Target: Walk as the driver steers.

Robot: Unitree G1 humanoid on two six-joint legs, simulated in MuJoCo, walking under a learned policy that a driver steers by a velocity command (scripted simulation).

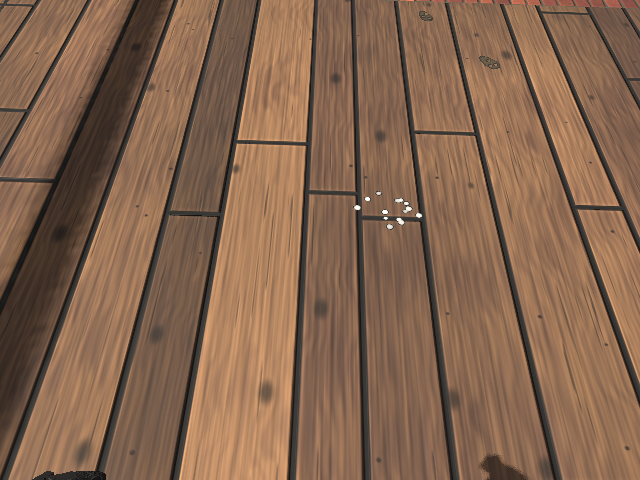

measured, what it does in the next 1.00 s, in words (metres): walks ahead, turning right: right foot, then left foot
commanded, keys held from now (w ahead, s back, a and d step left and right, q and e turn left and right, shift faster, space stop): w+shift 0.08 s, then w+e+shift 0.92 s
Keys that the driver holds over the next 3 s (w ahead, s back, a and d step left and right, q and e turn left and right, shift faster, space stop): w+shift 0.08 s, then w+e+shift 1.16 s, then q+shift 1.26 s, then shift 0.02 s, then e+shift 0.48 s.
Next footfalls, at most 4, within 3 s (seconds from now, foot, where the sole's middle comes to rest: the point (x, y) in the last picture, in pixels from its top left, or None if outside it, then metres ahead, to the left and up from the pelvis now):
0.02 right None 0.07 -0.14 -0.77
0.42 left None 0.34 0.20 -0.77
0.86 right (384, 388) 0.71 -0.14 -0.77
1.30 left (415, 239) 1.15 -0.26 -0.77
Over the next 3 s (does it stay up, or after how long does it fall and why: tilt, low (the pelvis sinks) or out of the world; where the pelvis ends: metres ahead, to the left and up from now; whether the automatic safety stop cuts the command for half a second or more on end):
stays up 1.19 -0.36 0.00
